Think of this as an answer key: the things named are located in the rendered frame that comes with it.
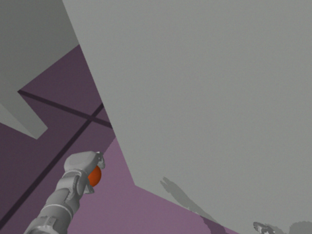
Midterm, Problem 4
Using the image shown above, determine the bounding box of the left robot hand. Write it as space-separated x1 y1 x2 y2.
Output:
64 151 105 194

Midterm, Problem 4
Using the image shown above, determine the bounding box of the right robot hand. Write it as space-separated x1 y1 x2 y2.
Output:
253 222 275 234

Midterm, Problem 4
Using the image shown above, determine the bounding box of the left robot arm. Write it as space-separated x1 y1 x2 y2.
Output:
24 169 88 234

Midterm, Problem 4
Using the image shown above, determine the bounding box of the ball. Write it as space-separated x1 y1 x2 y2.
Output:
88 166 101 187

